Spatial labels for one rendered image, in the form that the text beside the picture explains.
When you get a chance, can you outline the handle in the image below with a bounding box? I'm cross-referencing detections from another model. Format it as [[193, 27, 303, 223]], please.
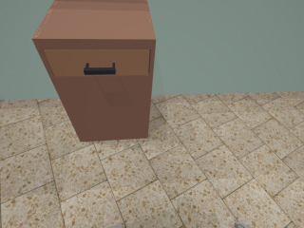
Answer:
[[84, 63, 116, 75]]

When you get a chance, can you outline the cabinet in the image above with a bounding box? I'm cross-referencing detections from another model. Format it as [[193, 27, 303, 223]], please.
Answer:
[[31, 0, 156, 143]]

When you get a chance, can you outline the drawer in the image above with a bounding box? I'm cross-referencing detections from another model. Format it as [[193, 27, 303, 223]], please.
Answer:
[[44, 49, 150, 77]]

